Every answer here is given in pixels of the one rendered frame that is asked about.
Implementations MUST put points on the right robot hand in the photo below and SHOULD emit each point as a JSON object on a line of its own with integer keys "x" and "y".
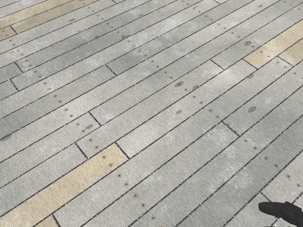
{"x": 285, "y": 210}

